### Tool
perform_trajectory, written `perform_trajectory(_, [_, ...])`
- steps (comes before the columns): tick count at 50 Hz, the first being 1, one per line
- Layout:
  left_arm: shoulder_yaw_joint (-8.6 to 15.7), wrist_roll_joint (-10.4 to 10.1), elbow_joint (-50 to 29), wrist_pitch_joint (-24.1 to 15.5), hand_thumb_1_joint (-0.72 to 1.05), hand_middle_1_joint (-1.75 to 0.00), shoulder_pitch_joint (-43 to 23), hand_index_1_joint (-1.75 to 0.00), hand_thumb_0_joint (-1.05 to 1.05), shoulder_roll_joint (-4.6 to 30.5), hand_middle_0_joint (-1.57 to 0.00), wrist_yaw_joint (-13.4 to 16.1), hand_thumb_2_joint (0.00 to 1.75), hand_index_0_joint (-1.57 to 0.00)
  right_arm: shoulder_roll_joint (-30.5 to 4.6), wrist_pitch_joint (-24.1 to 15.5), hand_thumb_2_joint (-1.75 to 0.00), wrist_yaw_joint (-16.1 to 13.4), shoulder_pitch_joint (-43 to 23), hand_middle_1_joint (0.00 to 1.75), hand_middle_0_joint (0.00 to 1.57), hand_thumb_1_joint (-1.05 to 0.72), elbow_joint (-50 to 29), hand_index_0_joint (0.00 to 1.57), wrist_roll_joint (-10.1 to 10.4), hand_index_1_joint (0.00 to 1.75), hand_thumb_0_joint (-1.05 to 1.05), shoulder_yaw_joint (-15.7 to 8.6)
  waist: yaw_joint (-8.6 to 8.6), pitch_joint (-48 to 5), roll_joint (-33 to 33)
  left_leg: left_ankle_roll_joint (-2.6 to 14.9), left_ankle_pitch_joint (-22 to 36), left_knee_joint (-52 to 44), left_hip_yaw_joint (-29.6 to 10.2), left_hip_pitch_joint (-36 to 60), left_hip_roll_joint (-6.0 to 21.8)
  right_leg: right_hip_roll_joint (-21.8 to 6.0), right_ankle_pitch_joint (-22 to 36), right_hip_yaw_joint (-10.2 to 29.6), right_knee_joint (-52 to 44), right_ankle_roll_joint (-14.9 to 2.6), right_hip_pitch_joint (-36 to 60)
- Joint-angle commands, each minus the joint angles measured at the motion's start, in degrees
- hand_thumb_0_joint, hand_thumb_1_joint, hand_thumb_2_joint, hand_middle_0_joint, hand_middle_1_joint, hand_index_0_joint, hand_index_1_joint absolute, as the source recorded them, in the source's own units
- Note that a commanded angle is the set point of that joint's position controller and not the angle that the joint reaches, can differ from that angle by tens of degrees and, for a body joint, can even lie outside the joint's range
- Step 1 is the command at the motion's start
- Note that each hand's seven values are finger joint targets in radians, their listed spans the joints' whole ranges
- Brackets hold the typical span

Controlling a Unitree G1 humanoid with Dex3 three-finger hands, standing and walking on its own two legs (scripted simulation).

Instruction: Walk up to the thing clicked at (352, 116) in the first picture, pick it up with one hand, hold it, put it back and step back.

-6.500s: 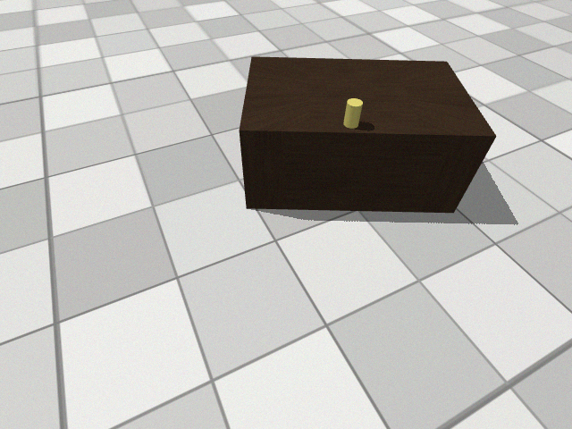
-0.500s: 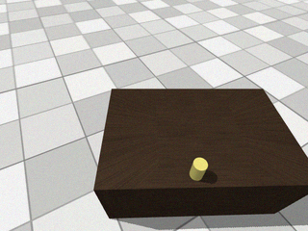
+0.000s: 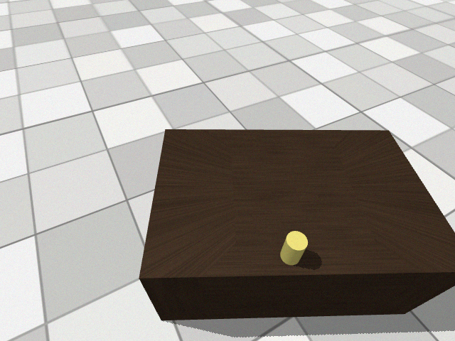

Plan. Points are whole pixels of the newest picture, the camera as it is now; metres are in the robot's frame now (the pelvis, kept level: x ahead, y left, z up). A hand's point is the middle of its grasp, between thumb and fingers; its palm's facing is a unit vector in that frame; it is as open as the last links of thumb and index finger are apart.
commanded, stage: stand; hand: right
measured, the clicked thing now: (293, 248) +0.43 -0.21 -0.28
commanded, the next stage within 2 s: go down in 0.44 s
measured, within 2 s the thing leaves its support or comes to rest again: neither
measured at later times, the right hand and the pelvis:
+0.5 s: hand out of the picture +0.09 -0.25 -0.16, palm faces -0.02 +0.94 -0.34, open 7.4 cm; pelvis +0.01 +0.00 +0.00, yaw +0 degrees
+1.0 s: hand out of the picture +0.14 -0.26 -0.15, palm faces +0.04 +0.94 -0.33, open 15.5 cm; pelvis +0.00 -0.01 -0.02, yaw -2 degrees
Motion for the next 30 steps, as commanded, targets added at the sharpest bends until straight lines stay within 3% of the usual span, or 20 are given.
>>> perform_trajectory(1, [2.0, -0.2, -3.3, -0.9, 0.90, -0.30, -1.3, -0.30, 0.00, 11.9, -0.20, 0.7, 0.90, -0.20, -12.7, -1.3, -0.90, -0.7, -2.8, 0.30, 0.20, -0.90, -3.5, 0.20, 0.0, 0.30, 0.00, -2.0, 0.14, -3.0, 1.1, 1.47, 6.6, -2.6, -5.9, 4.4, 6.6, -5.7, 5.2, 4.0, -3.6, -2.84, -4.3])
perform_trajectory(6, [2.1, -0.1, -3.4, -0.9, 0.90, -0.30, -1.4, -0.30, 0.00, 12.1, -0.20, 0.7, 0.90, -0.20, -12.5, -1.2, -0.90, -0.8, -2.5, 0.30, 0.20, -0.90, -3.6, 0.20, 0.0, 0.30, 0.00, -2.0, 0.09, -3.2, 0.7, 1.55, 4.8, -2.4, -5.7, 4.0, 6.4, -5.9, 4.5, 4.1, -3.7, -2.95, -4.3])
perform_trajectory(10, [1.9, -0.4, -3.5, -1.1, 0.90, -0.30, -1.2, -0.30, 0.00, 12.2, -0.20, 0.8, 0.90, -0.20, -12.6, -1.4, -0.90, -0.7, -2.2, 0.30, 0.20, -0.90, -3.5, 0.20, 0.0, 0.30, 0.00, -1.9, 0.15, -4.3, 0.7, 1.53, 11.6, -1.5, -5.6, 5.1, 6.8, -5.9, 9.1, 4.0, -3.0, -2.58, -3.2])
perform_trajectory(15, [1.9, -0.3, -3.6, -1.0, 0.90, -0.30, -1.5, -0.30, 0.00, 12.1, -0.20, 0.9, 0.90, -0.20, -12.4, -1.2, -0.90, -0.9, -2.3, 0.30, 0.20, -0.90, -3.5, 0.20, 0.1, 0.30, 0.00, -1.9, 0.07, -4.5, 0.7, 1.52, 10.5, -1.2, -5.1, 4.6, 6.5, -6.2, 9.8, 4.1, -3.4, -2.63, -2.3])
perform_trajectory(19, [1.9, -0.4, -3.5, -1.2, 0.90, -0.30, -1.3, -0.30, 0.00, 12.3, -0.20, 1.1, 0.90, -0.20, -12.4, -1.2, -0.90, -0.8, -2.5, 0.30, 0.20, -0.90, -3.7, 0.20, 0.0, 0.30, 0.00, -1.9, 0.20, -5.3, 0.0, 1.66, 14.2, -0.3, -5.1, 5.8, 6.9, -6.2, 13.1, 3.5, -2.6, -2.41, -1.8])
perform_trajectory(23, [1.8, -0.3, -3.4, -1.0, 0.90, -0.30, -1.3, -0.30, 0.00, 12.0, -0.20, 1.0, 0.90, -0.20, -12.6, -1.1, -0.90, -0.8, -3.0, 0.30, 0.20, -0.90, -3.7, 0.20, 0.1, 0.30, 0.00, -1.8, 0.13, -2.9, 1.0, 1.36, 8.8, -1.8, -5.4, 4.2, 6.4, -5.9, 7.9, 3.7, -3.9, -2.37, -3.2])
perform_trajectory(26, [1.9, -0.2, -3.5, -1.0, 0.90, -0.30, -1.7, -0.30, 0.00, 12.0, -0.20, 0.9, 0.90, -0.20, -12.8, -1.1, -0.90, -0.8, -2.9, 0.30, 0.20, -0.90, -3.8, 0.20, 0.0, 0.30, 0.00, -2.0, 0.04, -3.0, 0.7, 1.47, 8.0, -2.1, -5.5, 4.0, 6.5, -5.9, 6.9, 3.6, -3.9, -2.52, -3.3])
perform_trajectory(27, [1.9, -0.2, -3.4, -1.0, 0.82, -0.22, -1.5, -0.22, 0.00, 12.1, -0.12, 1.0, 0.82, -0.12, -12.7, -1.1, -0.82, -0.7, -2.8, 0.22, 0.12, -0.82, -3.7, 0.12, 0.1, 0.22, 0.00, -2.0, 0.08, -2.8, 0.7, 1.44, 8.0, -2.2, -5.7, 4.0, 6.5, -5.9, 6.5, 3.6, -4.0, -2.44, -3.4])
perform_trajectory(28, [0.9, -5.0, -23.5, -7.6, 0.74, -0.14, -21.7, -0.14, 0.00, 2.4, -0.04, 1.4, 0.74, -0.04, -1.3, -5.5, -0.74, -1.5, -22.9, 0.14, 0.04, -0.74, -23.8, 0.04, 4.4, 0.14, 0.00, -0.4, 1.23, -2.6, -2.6, 0.27, 0.9, 1.8, 0.4, -2.0, 0.0, 2.3, 3.7, -0.6, 2.3, -2.64, -12.4])
perform_trajectory(29, [1.8, -5.2, -27.3, -9.0, 0.66, -0.06, -22.6, -0.06, 0.00, 6.4, -0.04, 2.2, 0.66, -0.03, -6.7, -5.7, -0.66, -2.0, -19.4, 0.07, 0.02, -0.66, -27.0, 0.04, 3.9, 0.07, 0.00, -2.1, -0.51, -5.1, -0.1, -0.02, -0.6, 1.7, 0.8, 1.1, -0.4, 1.9, 3.7, -0.4, 2.4, -2.63, -11.5])
perform_trajectory(30, [2.2, -5.7, -20.9, -8.3, 0.58, -0.04, -16.5, -0.05, 0.00, 7.4, -0.04, 2.7, 0.58, -0.03, -9.9, -3.6, -0.58, -2.2, -13.3, 0.07, 0.03, -0.58, -20.7, 0.04, 3.6, 0.07, 0.00, -2.5, -0.80, -2.5, -0.5, 0.09, -3.5, 1.7, 0.7, -1.1, 0.1, 2.4, 1.2, -0.2, 3.2, -2.68, -12.6])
